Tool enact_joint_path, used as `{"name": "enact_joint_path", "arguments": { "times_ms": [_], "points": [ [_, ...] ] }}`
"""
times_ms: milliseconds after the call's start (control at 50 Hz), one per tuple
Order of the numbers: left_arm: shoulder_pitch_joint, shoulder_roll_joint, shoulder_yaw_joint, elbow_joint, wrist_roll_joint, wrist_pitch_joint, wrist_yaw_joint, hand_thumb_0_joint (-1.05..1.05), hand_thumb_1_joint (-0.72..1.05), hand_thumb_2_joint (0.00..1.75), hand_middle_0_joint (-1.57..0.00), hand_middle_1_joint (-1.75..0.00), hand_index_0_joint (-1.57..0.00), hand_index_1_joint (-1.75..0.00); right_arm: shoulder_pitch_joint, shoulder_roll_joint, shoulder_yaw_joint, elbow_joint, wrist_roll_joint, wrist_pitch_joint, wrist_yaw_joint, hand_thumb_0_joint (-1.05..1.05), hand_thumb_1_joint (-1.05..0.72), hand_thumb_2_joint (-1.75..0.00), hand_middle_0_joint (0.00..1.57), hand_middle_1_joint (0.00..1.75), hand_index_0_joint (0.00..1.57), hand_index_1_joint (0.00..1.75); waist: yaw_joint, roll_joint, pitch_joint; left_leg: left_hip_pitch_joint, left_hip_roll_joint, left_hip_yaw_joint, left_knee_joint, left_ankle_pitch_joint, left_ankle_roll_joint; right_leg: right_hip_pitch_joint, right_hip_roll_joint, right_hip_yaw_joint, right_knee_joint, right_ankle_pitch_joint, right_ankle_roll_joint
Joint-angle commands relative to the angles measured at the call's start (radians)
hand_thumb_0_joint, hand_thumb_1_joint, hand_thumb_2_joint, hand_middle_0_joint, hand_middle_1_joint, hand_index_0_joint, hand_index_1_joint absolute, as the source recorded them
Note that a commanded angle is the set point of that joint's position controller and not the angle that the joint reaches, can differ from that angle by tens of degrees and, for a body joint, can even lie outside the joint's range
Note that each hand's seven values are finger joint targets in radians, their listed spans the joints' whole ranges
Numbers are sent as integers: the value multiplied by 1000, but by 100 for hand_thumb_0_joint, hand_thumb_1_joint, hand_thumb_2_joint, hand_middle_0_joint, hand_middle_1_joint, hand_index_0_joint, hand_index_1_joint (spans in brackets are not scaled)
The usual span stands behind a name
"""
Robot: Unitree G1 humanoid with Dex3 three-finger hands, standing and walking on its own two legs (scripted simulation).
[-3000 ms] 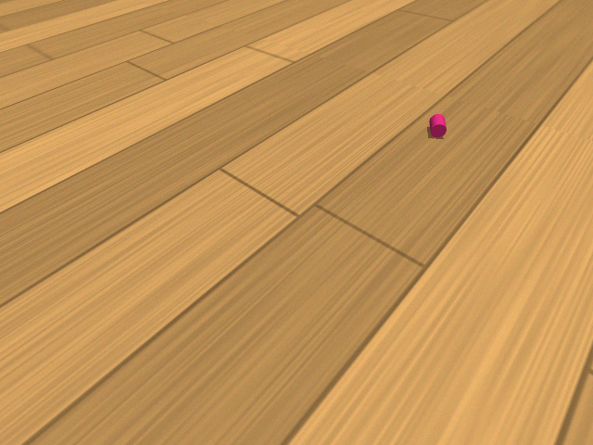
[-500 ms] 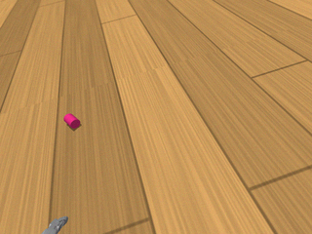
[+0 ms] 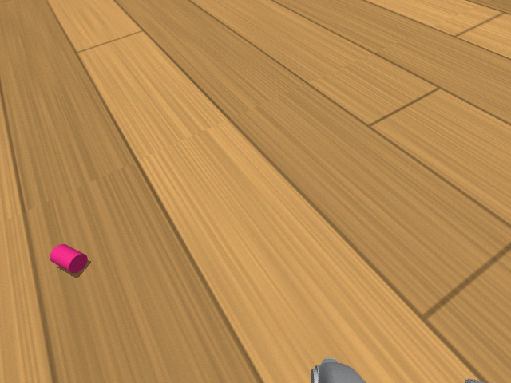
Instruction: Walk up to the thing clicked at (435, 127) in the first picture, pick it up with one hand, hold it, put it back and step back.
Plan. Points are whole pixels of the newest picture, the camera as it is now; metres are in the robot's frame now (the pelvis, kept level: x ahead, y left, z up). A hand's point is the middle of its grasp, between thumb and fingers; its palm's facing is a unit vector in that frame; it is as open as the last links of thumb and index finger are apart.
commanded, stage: walk up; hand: left
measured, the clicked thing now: (68, 258) +0.75 +0.89 -0.71
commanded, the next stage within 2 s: none
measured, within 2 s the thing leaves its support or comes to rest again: neither
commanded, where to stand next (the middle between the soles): +0.29 +0.86 m, yaw -28 degrees
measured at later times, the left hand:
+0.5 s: hand out of the picture +0.20 +0.56 -0.14, palm faces -0.15 -0.75 -0.65, open 7.4 cm
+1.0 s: hand out of the picture +0.28 +0.73 -0.12, palm faces -0.25 -0.73 -0.63, open 7.4 cm
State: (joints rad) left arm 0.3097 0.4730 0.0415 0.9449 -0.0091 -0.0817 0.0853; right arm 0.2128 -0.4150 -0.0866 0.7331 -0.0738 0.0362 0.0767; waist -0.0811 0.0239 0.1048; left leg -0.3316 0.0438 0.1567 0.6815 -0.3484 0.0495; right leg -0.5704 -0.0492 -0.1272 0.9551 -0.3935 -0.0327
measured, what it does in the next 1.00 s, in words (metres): steps to the left: right foot, then left foot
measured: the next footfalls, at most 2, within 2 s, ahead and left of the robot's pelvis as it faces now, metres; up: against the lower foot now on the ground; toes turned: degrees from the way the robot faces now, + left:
right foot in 0.08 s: +0.15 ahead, -0.07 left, +0.00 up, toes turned -9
left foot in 0.42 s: +0.17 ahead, +0.36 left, +0.00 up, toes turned -5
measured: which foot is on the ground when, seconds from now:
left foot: down 0.00-0.08, up 0.10-0.40, down 0.42-0.70, up 0.72-1.00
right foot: up 0.00-0.06, down 0.08-0.44, up 0.46-0.68, down 0.70-1.00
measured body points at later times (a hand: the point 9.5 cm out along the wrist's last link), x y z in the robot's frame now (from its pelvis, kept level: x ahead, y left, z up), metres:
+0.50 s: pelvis +0.09 +0.22 -0.04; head +0.12 +0.19 +0.41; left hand +0.21 +0.59 -0.10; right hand +0.13 -0.14 -0.14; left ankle +0.13 +0.36 -0.72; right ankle +0.11 +0.00 -0.69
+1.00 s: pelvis +0.14 +0.43 -0.03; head +0.17 +0.38 +0.41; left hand +0.29 +0.77 -0.08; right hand +0.17 +0.07 -0.15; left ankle +0.21 +0.60 -0.70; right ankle +0.18 +0.20 -0.72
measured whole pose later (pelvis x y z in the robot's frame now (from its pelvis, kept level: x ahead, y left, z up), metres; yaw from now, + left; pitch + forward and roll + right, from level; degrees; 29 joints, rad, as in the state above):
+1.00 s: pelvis +0.14 +0.43 -0.03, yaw -15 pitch +0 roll +0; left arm 0.33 0.46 0.06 0.80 0.06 -0.08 0.09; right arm 0.21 -0.51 -0.13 0.69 -0.07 0.11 0.10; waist 0.00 0.12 0.10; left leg -0.53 0.12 -0.07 1.06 -0.50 0.02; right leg -0.57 -0.14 0.07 0.85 -0.29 -0.02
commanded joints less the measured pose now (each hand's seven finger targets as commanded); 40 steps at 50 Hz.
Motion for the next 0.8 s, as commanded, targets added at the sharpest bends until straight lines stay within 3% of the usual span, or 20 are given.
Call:
{"name": "enact_joint_path", "arguments": {
  "times_ms": [0,40,60,80,100,220,320,380,400,420,440,480,520,580,640,660,680,700,720,780],
  "points": [
    [226,199,87,2,0,-12,20,0,90,90,-20,-30,-20,-30,-173,-208,-61,-150,-2,-2,-2,0,-90,-90,20,30,20,30,107,113,-153,-117,175,-145,-107,240,139,369,-12,36,-254,220,-24],
    [398,293,138,28,23,-12,46,0,90,90,-20,-30,-20,-30,-171,-145,-37,-173,16,-2,5,0,-90,-90,20,30,20,30,222,-124,-218,-427,74,-65,268,57,16,755,-100,223,-410,216,-76],
    [345,357,144,-26,32,-11,56,0,90,90,-20,-30,-20,-30,-80,-132,-31,-167,7,10,2,0,-90,-90,20,30,20,30,164,-195,-210,-535,9,-131,483,-218,-56,703,-355,645,-571,-8,-177],
    [215,362,132,-90,16,-8,59,0,90,90,-20,-30,-20,-30,-37,-221,-60,-140,3,32,-7,0,-90,-90,20,30,20,30,120,-50,-180,-491,29,-265,628,-233,-93,523,-467,835,-654,-211,-277],
    [133,357,129,-121,5,-13,65,0,90,90,-20,-30,-20,-30,-52,-270,-79,-127,2,42,-9,0,-90,-90,20,30,20,30,104,-26,-129,-486,63,-299,707,-194,-94,415,-475,844,-675,-283,-330],
    [10,323,124,-145,42,-26,42,0,90,90,-20,-30,-20,-30,27,-264,-81,-43,9,46,22,0,-90,-90,20,30,20,30,31,-127,-91,-256,96,-246,522,-41,-66,109,-205,350,-540,-112,-165],
    [24,385,153,-147,56,-22,36,0,90,90,-20,-30,-20,-30,-8,-256,-88,-61,5,41,35,0,-90,-90,20,30,20,30,62,-192,-98,-189,72,-159,322,-136,-50,70,-195,359,-469,-159,-182],
    [-56,345,130,-156,53,-10,35,0,90,90,-20,-30,-20,-30,162,-261,-109,-16,-1,24,22,0,-90,-90,20,30,20,30,-47,-89,-155,54,17,-113,66,-79,-30,-41,-146,275,-230,-41,-118],
    [-57,249,100,-159,43,-2,38,0,90,90,-20,-30,-20,-30,245,-305,-122,6,-18,13,11,0,-90,-90,20,30,20,30,-101,164,-138,133,60,-258,-185,-244,-12,-166,6,145,74,-60,-58],
    [-70,171,75,-179,25,-2,52,0,90,90,-20,-30,-20,-30,166,-422,-136,-36,-15,3,2,0,-90,-90,20,30,20,30,-79,407,-72,118,281,-667,-347,-201,79,-391,170,101,249,-263,-11],
    [-97,208,68,-160,24,-13,70,0,90,90,-20,-30,-20,-30,69,-453,-142,-47,1,-1,-9,0,-90,-90,20,30,20,30,-39,351,-54,60,340,-796,-378,-157,187,-351,78,200,308,-226,-42],
    [-51,238,77,-83,0,-20,58,0,90,90,-20,-30,-20,-30,34,-326,-103,-66,-3,-6,-27,0,-90,-90,20,30,20,30,-21,140,-42,83,266,-543,-193,128,186,-308,43,166,294,-134,-14],
    [43,238,74,-47,-12,-19,46,0,90,90,-20,-30,-20,-30,-3,-295,-92,-80,2,-8,-33,0,-90,-90,20,30,20,30,19,236,-82,128,213,-390,-107,411,184,-203,11,100,205,-67,-6],
    [76,186,64,-54,-17,-17,36,0,90,90,-20,-30,-20,-30,-19,-250,-78,-121,-6,6,-29,0,-90,-90,20,30,20,30,29,233,-115,95,204,-304,-65,615,210,5,18,25,0,-27,-6],
    [296,227,102,-32,1,-17,50,0,90,90,-20,-30,-20,-30,-87,-202,-62,-167,8,22,-20,0,-90,-90,20,30,20,30,179,77,-176,-176,85,-156,232,510,58,478,-4,129,-398,233,-35],
    [339,298,128,-56,24,-15,62,0,90,90,-20,-30,-20,-30,-20,-158,-46,-179,15,21,-19,0,-90,-90,20,30,20,30,192,-90,-204,-396,8,-159,409,69,-6,660,-166,419,-455,269,-95],
    [281,331,125,-110,34,-13,69,0,90,90,-20,-30,-20,-30,59,-160,-45,-165,16,32,-25,0,-90,-90,20,30,20,30,124,-76,-269,-467,15,-237,570,-227,-44,687,-384,736,-512,170,-164],
    [192,342,126,-142,22,-6,75,0,90,90,-20,-30,-20,-30,49,-240,-77,-159,9,50,-39,0,-90,-90,20,30,20,30,115,10,-252,-446,18,-294,674,-247,-41,532,-467,820,-581,70,-264],
    [122,337,123,-169,20,-10,73,0,90,90,-20,-30,-20,-30,18,-261,-87,-155,-2,56,-42,0,-90,-90,20,30,20,30,102,31,-177,-434,62,-323,728,-215,-46,393,-464,791,-588,-2,-308],
    [33,291,114,-197,37,-15,57,0,90,90,-20,-30,-20,-30,52,-266,-99,-120,-1,55,-15,0,-90,-90,20,30,20,30,47,-56,-77,-358,75,-306,672,-86,-44,180,-282,495,-524,-56,-209]
  ]
}}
